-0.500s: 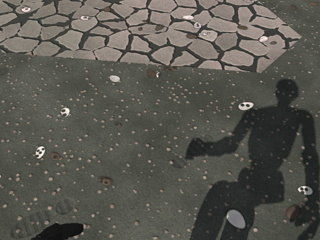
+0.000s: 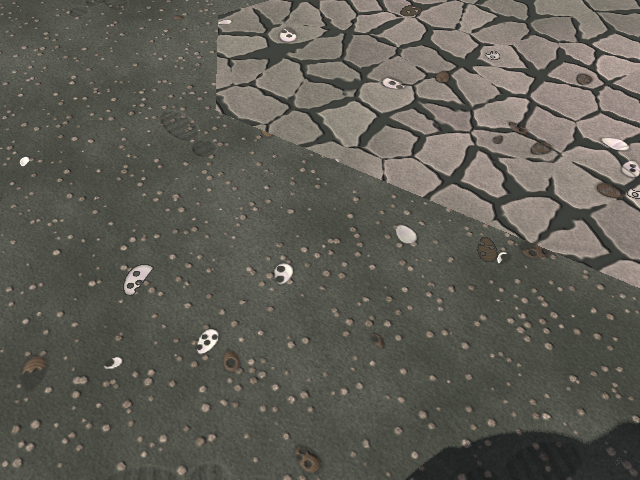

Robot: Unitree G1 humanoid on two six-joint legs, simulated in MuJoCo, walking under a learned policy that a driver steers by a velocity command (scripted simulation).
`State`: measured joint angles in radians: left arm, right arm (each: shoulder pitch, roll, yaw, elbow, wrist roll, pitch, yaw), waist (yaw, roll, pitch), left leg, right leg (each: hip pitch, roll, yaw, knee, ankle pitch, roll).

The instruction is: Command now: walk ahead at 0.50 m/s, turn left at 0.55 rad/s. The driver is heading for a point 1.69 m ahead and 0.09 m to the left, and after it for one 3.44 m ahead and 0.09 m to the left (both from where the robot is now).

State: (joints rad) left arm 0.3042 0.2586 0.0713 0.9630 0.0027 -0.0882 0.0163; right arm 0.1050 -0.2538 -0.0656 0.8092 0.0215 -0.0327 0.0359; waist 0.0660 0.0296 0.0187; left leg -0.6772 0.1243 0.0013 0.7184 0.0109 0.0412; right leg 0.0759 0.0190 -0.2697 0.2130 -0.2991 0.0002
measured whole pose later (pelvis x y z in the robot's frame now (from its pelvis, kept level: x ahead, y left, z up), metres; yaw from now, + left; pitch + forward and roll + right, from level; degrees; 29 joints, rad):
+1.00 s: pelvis +0.58 +0.06 +0.01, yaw +13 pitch +2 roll -1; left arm 0.33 0.26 0.04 0.92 -0.01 -0.09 -0.01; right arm 0.12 -0.27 -0.06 0.75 0.01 -0.07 0.00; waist 0.07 0.04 0.01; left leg -0.68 0.13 -0.05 0.70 0.03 0.00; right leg -0.05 0.07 -0.04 0.22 -0.20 -0.06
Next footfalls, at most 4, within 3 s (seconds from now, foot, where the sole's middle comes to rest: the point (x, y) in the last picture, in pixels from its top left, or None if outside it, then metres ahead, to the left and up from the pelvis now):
0.10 left None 0.24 0.12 -0.77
0.64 right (360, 434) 0.59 -0.03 -0.77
1.18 left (239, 326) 0.83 0.27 -0.77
1.72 right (331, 230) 1.15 0.06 -0.77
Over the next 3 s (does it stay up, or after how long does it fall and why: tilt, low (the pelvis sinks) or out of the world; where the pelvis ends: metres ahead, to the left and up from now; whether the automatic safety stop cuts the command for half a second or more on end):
stays up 1.68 0.02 0.01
